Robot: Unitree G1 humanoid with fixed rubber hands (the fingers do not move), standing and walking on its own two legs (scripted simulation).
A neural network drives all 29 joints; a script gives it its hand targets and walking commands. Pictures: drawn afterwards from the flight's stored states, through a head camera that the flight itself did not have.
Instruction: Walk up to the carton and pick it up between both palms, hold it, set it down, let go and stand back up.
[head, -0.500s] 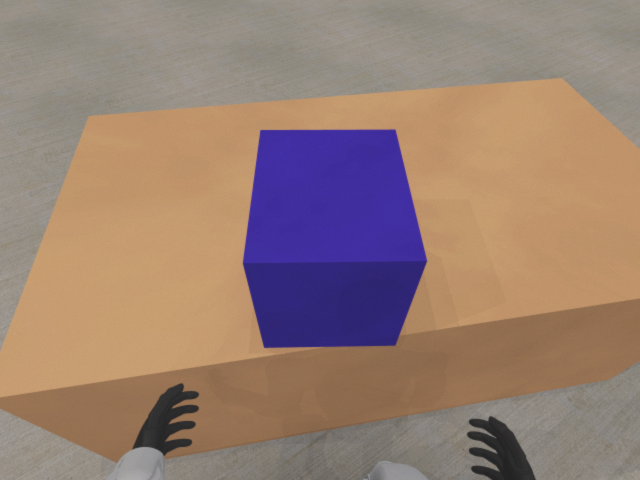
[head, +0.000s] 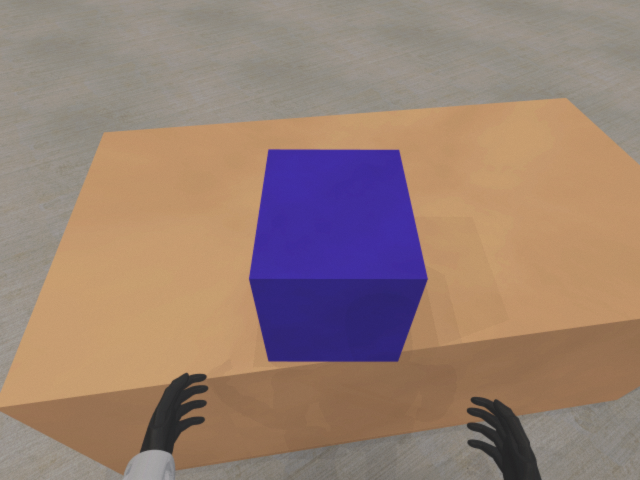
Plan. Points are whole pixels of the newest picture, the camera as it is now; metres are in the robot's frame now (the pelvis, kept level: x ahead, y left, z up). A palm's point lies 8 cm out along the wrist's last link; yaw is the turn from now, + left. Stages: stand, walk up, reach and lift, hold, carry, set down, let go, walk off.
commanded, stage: reach and lift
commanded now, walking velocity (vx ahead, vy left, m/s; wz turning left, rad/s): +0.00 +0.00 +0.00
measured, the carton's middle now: (333, 256) +0.47 -0.01 -0.06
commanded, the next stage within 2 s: none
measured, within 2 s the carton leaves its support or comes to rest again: neither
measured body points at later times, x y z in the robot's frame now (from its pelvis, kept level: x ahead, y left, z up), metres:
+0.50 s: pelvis +0.00 +0.00 -0.01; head +0.01 +0.00 +0.44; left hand +0.23 +0.21 -0.05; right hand +0.22 -0.23 -0.05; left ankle -0.05 +0.13 -0.73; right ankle +0.06 -0.11 -0.73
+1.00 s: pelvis +0.00 -0.01 +0.00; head +0.03 -0.01 +0.45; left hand +0.31 +0.20 -0.01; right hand +0.31 -0.23 -0.02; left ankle -0.05 +0.13 -0.73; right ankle +0.06 -0.11 -0.73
